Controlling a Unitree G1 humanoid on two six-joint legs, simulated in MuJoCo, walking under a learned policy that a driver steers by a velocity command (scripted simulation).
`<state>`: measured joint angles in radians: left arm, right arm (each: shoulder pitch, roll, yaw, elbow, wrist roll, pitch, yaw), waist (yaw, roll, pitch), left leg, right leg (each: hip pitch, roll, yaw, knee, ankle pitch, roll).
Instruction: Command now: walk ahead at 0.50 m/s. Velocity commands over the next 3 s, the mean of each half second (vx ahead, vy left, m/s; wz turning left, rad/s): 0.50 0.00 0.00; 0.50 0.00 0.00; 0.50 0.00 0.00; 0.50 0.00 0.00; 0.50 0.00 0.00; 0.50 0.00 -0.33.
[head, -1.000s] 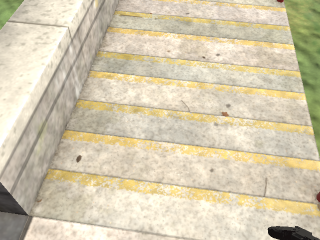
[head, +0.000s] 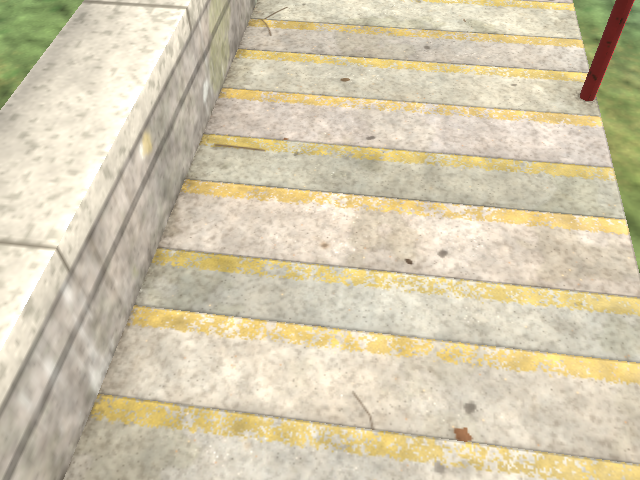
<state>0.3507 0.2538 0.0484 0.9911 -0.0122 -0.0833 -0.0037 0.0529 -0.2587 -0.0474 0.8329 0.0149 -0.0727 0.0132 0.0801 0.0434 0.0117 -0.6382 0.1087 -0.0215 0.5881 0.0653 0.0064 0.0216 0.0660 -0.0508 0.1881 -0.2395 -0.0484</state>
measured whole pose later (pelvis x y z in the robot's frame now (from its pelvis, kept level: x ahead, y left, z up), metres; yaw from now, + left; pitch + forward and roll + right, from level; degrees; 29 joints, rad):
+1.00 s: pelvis +0.56 -0.02 +0.01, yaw +0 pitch +1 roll -1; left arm 0.33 0.24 0.05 0.99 0.00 -0.09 -0.01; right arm 0.11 -0.28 -0.07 0.88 0.01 -0.07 -0.01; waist 0.06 0.04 0.00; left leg -0.68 0.14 -0.04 0.77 -0.01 0.01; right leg -0.06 0.06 -0.06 0.21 -0.18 -0.06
